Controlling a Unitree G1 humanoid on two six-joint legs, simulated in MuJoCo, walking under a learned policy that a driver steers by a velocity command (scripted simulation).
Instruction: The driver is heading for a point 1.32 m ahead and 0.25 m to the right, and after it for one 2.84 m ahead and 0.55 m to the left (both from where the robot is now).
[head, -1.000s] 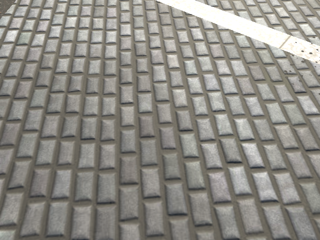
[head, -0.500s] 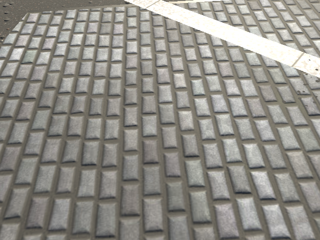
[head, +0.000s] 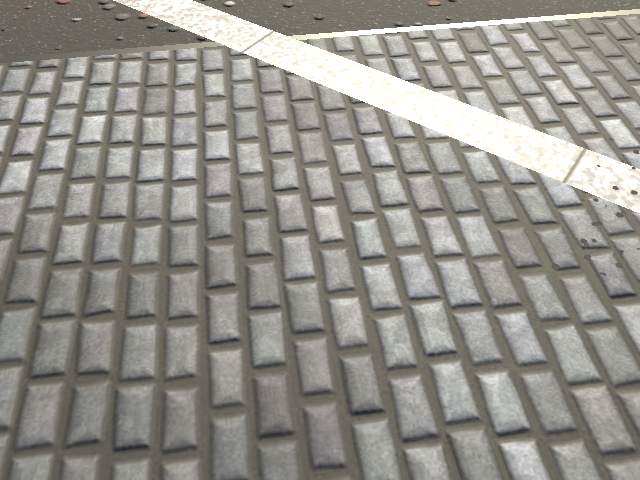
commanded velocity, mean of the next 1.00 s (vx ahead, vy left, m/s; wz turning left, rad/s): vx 0.50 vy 0.00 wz -0.03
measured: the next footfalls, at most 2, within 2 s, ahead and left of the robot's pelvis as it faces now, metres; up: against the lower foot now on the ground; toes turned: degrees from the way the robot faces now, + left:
right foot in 0.30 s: +0.34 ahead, -0.16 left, +0.00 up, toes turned -2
left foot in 0.86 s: +0.65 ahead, +0.08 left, +0.00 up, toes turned +3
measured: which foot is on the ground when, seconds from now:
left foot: down 0.00-0.30, up 0.32-0.84, down 0.86-1.00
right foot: up 0.00-0.28, down 0.30-0.86, up 0.88-1.00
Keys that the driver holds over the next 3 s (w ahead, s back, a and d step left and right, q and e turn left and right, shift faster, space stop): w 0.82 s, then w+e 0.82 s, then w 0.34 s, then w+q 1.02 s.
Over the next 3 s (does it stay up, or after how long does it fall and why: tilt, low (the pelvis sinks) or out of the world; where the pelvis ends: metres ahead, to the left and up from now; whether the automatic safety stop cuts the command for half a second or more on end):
stays up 1.57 -0.29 -0.03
